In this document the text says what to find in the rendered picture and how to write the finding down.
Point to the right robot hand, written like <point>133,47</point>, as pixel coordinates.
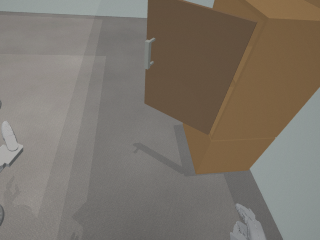
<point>253,230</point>

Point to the handle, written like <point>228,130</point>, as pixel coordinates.
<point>147,53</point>

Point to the cupboard door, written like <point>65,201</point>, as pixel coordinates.
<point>196,53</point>

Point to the left robot hand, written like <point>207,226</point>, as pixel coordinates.
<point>12,150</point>

